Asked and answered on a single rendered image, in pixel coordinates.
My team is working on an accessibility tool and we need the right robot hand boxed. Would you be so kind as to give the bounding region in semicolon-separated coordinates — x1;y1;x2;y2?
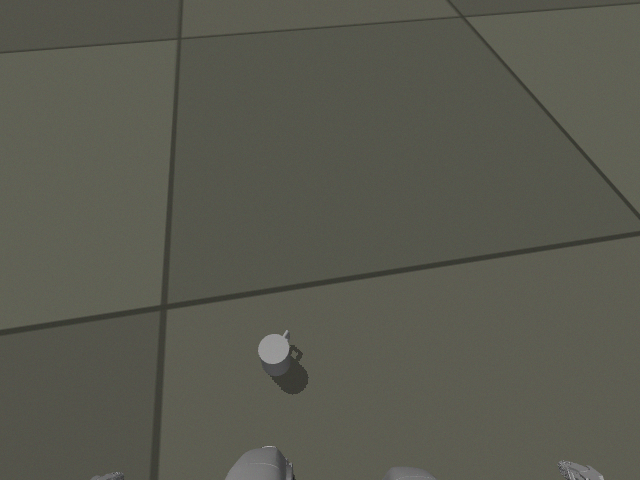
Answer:
558;461;604;480

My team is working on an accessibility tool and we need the mug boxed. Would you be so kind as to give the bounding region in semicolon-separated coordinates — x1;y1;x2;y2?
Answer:
258;330;291;376

